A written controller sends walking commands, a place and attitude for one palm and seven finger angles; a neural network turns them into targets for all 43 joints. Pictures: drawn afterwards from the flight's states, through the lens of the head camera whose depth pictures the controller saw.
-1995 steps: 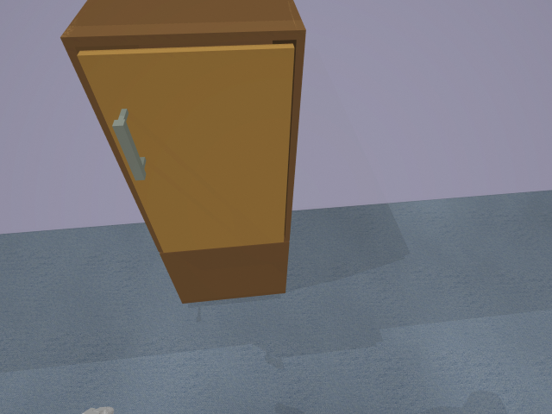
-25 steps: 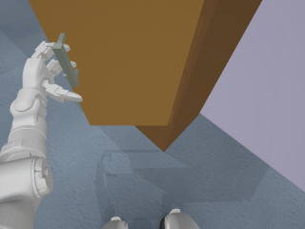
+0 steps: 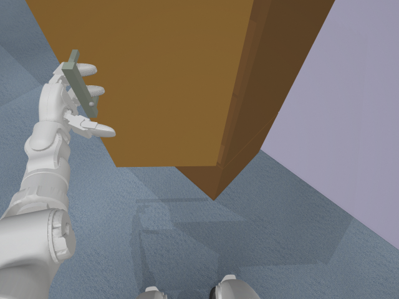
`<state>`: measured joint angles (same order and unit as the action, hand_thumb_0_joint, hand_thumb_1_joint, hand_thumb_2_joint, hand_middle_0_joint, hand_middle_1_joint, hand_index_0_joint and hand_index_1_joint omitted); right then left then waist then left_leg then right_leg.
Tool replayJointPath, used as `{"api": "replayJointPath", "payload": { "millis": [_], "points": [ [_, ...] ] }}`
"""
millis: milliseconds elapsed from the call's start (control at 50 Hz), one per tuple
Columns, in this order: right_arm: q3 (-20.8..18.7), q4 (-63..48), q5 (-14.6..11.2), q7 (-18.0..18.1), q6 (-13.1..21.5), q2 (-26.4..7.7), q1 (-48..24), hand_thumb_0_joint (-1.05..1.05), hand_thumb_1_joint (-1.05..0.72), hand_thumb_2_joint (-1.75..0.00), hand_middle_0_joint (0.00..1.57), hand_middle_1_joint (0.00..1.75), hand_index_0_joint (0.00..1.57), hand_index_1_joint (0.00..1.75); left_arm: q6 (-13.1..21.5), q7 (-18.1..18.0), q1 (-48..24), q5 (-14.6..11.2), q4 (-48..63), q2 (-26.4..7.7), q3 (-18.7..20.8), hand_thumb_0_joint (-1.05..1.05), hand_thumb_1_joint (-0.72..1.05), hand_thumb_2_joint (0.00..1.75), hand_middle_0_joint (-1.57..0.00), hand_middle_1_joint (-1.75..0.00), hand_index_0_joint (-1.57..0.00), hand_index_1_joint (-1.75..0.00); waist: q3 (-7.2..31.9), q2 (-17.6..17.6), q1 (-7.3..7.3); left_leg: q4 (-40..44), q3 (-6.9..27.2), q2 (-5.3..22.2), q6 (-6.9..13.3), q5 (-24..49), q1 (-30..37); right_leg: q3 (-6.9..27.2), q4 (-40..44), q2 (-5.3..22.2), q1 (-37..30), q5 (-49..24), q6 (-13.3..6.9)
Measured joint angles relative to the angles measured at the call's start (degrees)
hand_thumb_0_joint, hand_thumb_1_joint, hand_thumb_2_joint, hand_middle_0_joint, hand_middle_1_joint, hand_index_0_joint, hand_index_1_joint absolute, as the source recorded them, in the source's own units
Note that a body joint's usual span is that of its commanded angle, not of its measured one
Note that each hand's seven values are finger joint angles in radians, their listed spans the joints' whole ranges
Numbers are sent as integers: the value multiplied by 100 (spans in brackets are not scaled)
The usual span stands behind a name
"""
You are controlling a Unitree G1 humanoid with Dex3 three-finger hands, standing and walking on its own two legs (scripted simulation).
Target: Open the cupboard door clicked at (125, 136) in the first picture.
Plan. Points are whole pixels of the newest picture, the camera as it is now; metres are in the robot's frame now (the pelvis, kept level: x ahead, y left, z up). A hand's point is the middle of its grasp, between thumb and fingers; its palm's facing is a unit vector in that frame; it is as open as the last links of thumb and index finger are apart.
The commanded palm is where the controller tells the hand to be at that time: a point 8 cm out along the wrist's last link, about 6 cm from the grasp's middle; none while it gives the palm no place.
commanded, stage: slide the fingers in behind the handle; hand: left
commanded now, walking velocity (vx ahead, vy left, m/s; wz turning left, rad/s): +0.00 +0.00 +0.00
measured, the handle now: (84, 85) +0.53 +0.21 +0.09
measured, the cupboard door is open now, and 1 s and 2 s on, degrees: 45 46 77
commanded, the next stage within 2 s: close the thumb around the handle in 0.24 s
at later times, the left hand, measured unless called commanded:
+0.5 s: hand (91, 104) +0.48 +0.19 +0.09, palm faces -0.02 -1.00 -0.01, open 13.4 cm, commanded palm +0.45 +0.23 +0.09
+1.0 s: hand (88, 106) +0.47 +0.19 +0.10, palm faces -0.01 -1.00 -0.01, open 5.6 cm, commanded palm +0.45 +0.23 +0.09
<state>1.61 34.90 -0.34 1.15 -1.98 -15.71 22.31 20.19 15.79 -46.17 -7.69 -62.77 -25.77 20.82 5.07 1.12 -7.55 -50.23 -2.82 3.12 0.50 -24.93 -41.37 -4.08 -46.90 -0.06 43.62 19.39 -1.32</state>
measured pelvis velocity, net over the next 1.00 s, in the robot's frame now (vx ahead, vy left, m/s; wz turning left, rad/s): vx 0.00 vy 0.00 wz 0.00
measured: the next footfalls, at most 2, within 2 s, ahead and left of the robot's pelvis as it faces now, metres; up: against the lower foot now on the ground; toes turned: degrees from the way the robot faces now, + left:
none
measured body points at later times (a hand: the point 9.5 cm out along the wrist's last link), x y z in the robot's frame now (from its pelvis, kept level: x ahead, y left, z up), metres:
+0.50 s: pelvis +0.00 +0.00 +0.00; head +0.09 +0.01 +0.44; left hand +0.47 +0.24 +0.10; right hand +0.03 -0.26 -0.12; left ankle -0.01 +0.11 -0.70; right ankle +0.03 -0.11 -0.70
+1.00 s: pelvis +0.00 +0.00 +0.00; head +0.09 +0.01 +0.44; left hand +0.46 +0.24 +0.10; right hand +0.04 -0.26 -0.11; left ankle -0.01 +0.11 -0.70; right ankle +0.03 -0.11 -0.70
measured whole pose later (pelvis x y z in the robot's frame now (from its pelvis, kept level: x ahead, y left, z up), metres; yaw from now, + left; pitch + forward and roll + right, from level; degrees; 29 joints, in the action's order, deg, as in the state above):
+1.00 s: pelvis +0.00 +0.00 +0.00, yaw +0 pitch +15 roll -1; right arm 1.5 35.5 -0.4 1.1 -1.6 -15.5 21.8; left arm 21.2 16.0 -44.3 -8.9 -61.4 -24.0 19.4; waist 5.4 1.3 -6.4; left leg -49.8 -2.8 2.7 0.8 -25.1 -40.1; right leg -3.9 -46.5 0.3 42.3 19.6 -0.9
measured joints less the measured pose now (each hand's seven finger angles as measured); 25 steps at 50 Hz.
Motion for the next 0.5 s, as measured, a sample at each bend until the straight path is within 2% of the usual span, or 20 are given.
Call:
{"api": "replayJointPath", "payload": {
  "millis": [240, 380, 500],
  "points": [
    [25, 0, -24, 16, 29, 2, -64, 0, -90, -89, 21, 30, 20, 30, 83, 127, 34, -96, -15, 24, -48, -1, -50, 30, -29, -120, -29, -120, 1, -3, 70, 5, 8, -14, -2, 9, 37, -3, -13, 12, -34, 6, -3],
    [29, 31, -8, 33, 77, -19, -85, 0, -90, -89, 21, 30, 20, 30, 55, 84, -160, -50, -138, 8, -110, -1, -50, 30, -30, -120, -29, -120, -25, -3, 51, -57, 44, -39, 6, 16, -81, -34, -60, 39, 59, 6, 4],
    [9, 59, 13, 11, 82, -15, -28, 0, -90, -89, 21, 30, 20, 30, 81, 37, -146, -40, -94, 31, -86, -1, -39, 35, -31, -121, -30, -122, -2, 2, 47, -77, 23, -40, 15, 2, -117, -10, -80, 39, 104, 9, 15]
  ]
}}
